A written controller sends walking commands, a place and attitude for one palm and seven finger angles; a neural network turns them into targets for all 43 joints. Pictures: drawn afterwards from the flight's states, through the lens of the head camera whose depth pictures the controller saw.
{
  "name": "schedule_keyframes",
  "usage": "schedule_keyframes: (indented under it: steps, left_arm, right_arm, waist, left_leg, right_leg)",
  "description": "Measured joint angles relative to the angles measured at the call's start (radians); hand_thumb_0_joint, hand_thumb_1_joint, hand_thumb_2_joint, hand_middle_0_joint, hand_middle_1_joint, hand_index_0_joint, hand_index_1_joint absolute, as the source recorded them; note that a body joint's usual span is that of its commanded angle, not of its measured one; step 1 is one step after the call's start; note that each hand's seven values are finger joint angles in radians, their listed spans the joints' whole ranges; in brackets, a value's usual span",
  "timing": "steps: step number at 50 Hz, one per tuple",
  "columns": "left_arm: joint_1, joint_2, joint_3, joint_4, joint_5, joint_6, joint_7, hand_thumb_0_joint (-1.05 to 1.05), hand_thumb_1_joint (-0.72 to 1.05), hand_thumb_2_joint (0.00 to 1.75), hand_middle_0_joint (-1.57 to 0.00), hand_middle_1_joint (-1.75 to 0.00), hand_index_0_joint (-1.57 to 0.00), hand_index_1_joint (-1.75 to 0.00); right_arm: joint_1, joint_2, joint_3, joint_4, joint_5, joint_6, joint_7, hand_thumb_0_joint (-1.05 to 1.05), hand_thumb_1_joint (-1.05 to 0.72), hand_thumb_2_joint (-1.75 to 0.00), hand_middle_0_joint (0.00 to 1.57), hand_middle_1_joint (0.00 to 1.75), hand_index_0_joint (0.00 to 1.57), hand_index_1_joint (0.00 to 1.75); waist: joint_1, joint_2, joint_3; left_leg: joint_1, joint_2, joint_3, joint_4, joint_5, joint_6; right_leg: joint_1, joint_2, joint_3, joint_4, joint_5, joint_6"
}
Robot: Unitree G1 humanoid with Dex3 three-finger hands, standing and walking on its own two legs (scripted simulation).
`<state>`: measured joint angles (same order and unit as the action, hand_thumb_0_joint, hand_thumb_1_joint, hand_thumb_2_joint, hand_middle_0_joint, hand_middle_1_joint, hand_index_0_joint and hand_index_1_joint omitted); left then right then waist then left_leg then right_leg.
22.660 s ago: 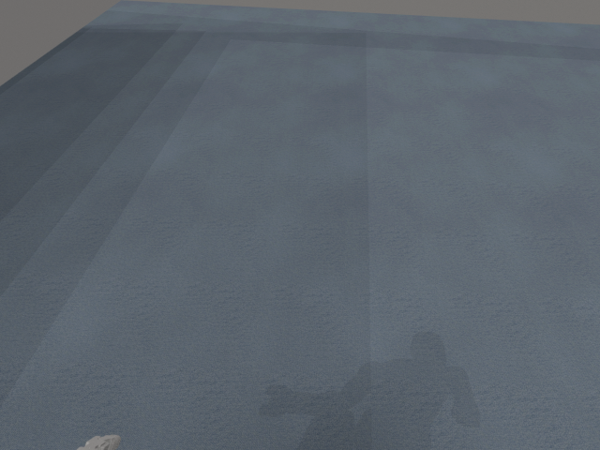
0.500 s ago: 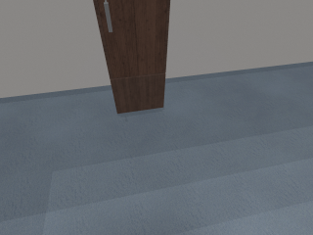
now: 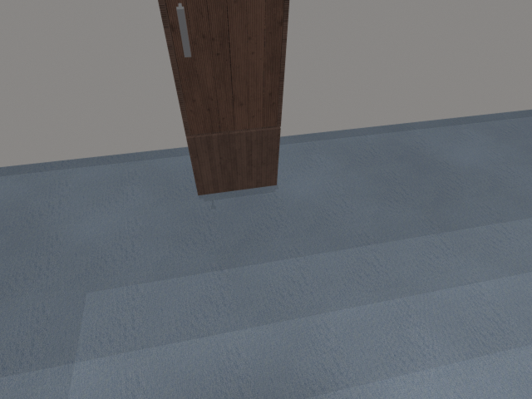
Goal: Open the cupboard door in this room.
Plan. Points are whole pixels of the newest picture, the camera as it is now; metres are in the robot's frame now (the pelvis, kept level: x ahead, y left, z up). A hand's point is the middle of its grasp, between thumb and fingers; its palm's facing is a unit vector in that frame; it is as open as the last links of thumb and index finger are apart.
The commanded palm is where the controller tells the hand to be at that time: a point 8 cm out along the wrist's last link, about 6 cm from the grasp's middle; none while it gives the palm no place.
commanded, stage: walk to a spot facing it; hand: left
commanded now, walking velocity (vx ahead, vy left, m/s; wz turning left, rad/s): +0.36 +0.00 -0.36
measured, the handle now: (183, 30) +1.11 +0.34 +0.06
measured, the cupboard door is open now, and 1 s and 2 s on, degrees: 0 0 0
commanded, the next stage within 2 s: turn to face it in 0.60 s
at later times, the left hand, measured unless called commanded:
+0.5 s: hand (181, 357) +0.22 +0.18 -0.19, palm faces -0.13 -0.97 -0.18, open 7.4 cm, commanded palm none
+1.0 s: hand (218, 274) +0.40 +0.14 -0.18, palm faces -0.08 -0.98 -0.18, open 7.3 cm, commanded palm none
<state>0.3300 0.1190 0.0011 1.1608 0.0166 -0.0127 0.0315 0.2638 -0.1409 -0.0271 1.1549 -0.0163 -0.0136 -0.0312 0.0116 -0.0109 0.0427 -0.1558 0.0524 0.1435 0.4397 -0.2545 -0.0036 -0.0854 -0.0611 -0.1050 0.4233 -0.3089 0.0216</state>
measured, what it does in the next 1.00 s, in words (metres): walks ahead: right foot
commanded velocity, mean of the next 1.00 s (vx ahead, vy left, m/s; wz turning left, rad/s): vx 0.22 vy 0.00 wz -0.02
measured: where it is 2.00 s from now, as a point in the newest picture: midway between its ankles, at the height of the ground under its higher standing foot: (283, 372)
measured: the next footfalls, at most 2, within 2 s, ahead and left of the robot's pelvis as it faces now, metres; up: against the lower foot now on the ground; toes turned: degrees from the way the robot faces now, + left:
right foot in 0.62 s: +0.35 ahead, -0.14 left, +0.00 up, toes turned -19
left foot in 1.06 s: +0.46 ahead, +0.07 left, +0.00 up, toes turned +4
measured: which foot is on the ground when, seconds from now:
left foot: down 0.00-0.62, up 0.64-1.00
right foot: down 0.00-0.32, up 0.34-0.60, down 0.62-1.00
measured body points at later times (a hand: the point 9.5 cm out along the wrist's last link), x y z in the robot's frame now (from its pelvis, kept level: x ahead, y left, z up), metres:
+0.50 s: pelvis +0.14 +0.00 -0.02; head +0.18 +0.00 +0.43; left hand +0.23 +0.23 -0.17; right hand +0.03 -0.20 -0.17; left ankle -0.01 +0.12 -0.74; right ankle +0.16 -0.12 -0.67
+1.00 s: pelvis +0.33 -0.04 -0.01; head +0.36 -0.03 +0.44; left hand +0.40 +0.19 -0.17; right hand +0.40 -0.28 -0.15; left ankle +0.41 +0.07 -0.72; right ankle +0.32 -0.13 -0.74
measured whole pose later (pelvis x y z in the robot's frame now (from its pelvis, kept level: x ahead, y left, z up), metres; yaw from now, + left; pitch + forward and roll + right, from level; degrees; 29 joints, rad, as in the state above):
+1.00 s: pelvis +0.33 -0.04 -0.01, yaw -7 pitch -2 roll -2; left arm 0.20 0.17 0.04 1.04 0.03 -0.03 0.01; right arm 0.13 -0.17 -0.04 0.99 -0.01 0.00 0.00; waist 0.01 0.01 0.09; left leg -0.46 0.09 0.07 0.80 -0.32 -0.04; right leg -0.19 -0.02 -0.22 0.52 -0.29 -0.04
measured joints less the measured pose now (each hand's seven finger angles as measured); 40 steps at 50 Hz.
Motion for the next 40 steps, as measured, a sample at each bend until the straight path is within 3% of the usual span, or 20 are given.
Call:
schedule_keyframes:
  steps: [11,15,19,22,24,28,30,31,33,35,37,40]
  left_arm:
    - [0.059,0.023,0.047,-0.026,0.012,-0.004,-0.029,0.0,0.91,0.9,-0.2,-0.3,-0.2,-0.3]
    - [0.064,0.033,0.054,-0.022,0.008,-0.02,-0.025,0.0,0.91,0.9,-0.2,-0.3,-0.2,-0.3]
    - [0.019,0.039,0.049,-0.008,0.0,0.006,-0.03,0.0,0.91,0.9,-0.2,-0.3,-0.2,-0.3]
    - [-0.063,0.058,0.057,-0.05,0.005,0.024,-0.038,0.01,0.91,0.9,-0.2,-0.3,-0.2,-0.3]
    - [-0.127,0.068,0.061,-0.102,0.006,0.028,-0.046,0.01,0.91,0.9,-0.2,-0.3,-0.2,-0.3]
    - [-0.245,0.07,0.059,-0.203,0.003,0.006,-0.062,0.01,0.92,0.9,-0.2,-0.3,-0.2,-0.3]
    - [-0.268,0.075,0.058,-0.235,0.007,-0.018,-0.063,0.0,0.92,0.9,-0.2,-0.3,-0.2,-0.3]
    - [-0.264,0.083,0.057,-0.244,0.011,-0.033,-0.063,0.0,0.92,0.9,-0.2,-0.3,-0.2,-0.3]
    - [-0.252,0.086,0.06,-0.242,0.008,-0.057,-0.052,0.0,0.91,0.9,-0.2,-0.3,-0.2,-0.3]
    - [-0.235,0.086,0.057,-0.223,0.0,-0.054,-0.044,0.0,0.92,0.9,-0.2,-0.3,-0.2,-0.3]
    - [-0.213,0.083,0.051,-0.192,-0.001,-0.04,-0.035,0.0,0.91,0.9,-0.2,-0.3,-0.2,-0.3]
    - [-0.184,0.063,0.038,-0.143,0.008,-0.027,-0.024,0.0,0.91,0.9,-0.2,-0.3,-0.2,-0.3]
  right_arm:
    - [0.068,-0.013,-0.026,-0.047,-0.008,-0.004,0.016,0.0,-0.91,-0.89,0.19,0.3,0.2,0.3]
    - [0.063,-0.013,-0.019,-0.045,-0.007,-0.015,0.014,0.0,-0.91,-0.89,0.19,0.3,0.2,0.3]
    - [0.064,-0.01,-0.017,-0.072,-0.023,-0.073,0.001,0.0,-0.91,-0.89,0.19,0.3,0.2,0.3]
    - [0.112,0.006,-0.012,-0.064,-0.032,-0.082,-0.001,0.0,-0.91,-0.89,0.19,0.3,0.2,0.3]
    - [0.142,0.017,-0.009,-0.04,-0.03,-0.073,-0.002,0.0,-0.91,-0.89,0.19,0.3,0.2,0.3]
    - [0.18,0.027,-0.009,0.006,-0.015,-0.048,0.005,0.0,-0.91,-0.89,0.2,0.3,0.2,0.3]
    - [0.188,0.027,-0.016,0.027,-0.007,-0.032,0.011,0.0,-0.91,-0.89,0.2,0.3,0.2,0.3]
    - [0.195,0.029,-0.021,0.034,-0.003,-0.025,0.015,0.0,-0.91,-0.89,0.2,0.3,0.2,0.3]
    - [0.164,0.011,-0.029,0.029,0.009,-0.007,0.02,0.01,-0.91,-0.89,0.2,0.3,0.2,0.3]
    - [0.088,-0.012,-0.035,-0.011,0.011,0.003,0.018,0.01,-0.91,-0.89,0.2,0.3,0.2,0.3]
    - [0.011,-0.028,-0.036,-0.061,0.002,-0.002,0.018,0.01,-0.91,-0.89,0.2,0.3,0.2,0.3]
    - [-0.08,-0.044,-0.032,-0.129,-0.006,-0.011,0.016,0.01,-0.91,-0.89,0.19,0.3,0.2,0.3]
  waist:
    - [-0.005,0.018,-0.031]
    - [-0.005,-0.008,-0.026]
    - [-0.041,-0.003,0.005]
    - [-0.048,0.008,0.023]
    - [-0.038,0.012,0.037]
    - [-0.023,0.038,0.08]
    - [-0.008,0.039,0.095]
    - [0.002,0.024,0.094]
    - [0.016,0.025,0.097]
    - [-0.004,0.033,0.118]
    - [-0.019,0.032,0.126]
    - [-0.036,0.036,0.113]
  left_leg:
    - [-0.072,0.049,0.038,0.233,-0.196,-0.005]
    - [-0.045,0.035,0.051,0.251,-0.259,-0.009]
    - [0.048,0.038,0.09,0.194,-0.271,-0.003]
    - [0.137,0.045,0.108,0.103,-0.258,-0.021]
    - [0.2,0.044,0.126,0.026,-0.243,-0.033]
    - [0.31,0.057,0.15,-0.072,-0.237,-0.057]
    - [0.329,0.079,0.163,0.012,-0.267,-0.058]
    - [0.308,0.09,0.163,0.128,-0.278,-0.051]
    - [0.168,0.095,0.061,0.506,-0.264,-0.02]
    - [0.0,0.064,-0.06,0.807,-0.223,-0.005]
    - [-0.142,0.056,-0.104,0.916,-0.159,0.0]
    - [-0.295,0.065,-0.122,0.837,-0.132,-0.006]
  right_leg:
    - [-0.081,0.022,0.053,0.195,-0.159,-0.008]
    - [-0.077,0.007,0.074,0.24,-0.209,0.001]
    - [-0.277,0.015,0.075,0.706,-0.158,-0.042]
    - [-0.434,0.012,0.045,0.854,-0.14,-0.058]
    - [-0.514,-0.004,0.021,0.795,-0.097,-0.059]
    - [-0.537,0.0,-0.043,0.464,0.069,-0.069]
    - [-0.479,0.029,-0.067,0.34,0.129,-0.084]
    - [-0.427,0.036,-0.075,0.275,0.172,-0.094]
    - [-0.409,0.057,-0.067,0.312,0.099,-0.132]
    - [-0.384,0.077,-0.063,0.331,0.053,-0.138]
    - [-0.34,0.094,-0.054,0.286,0.06,-0.126]
    - [-0.279,0.103,-0.045,0.202,0.076,-0.122]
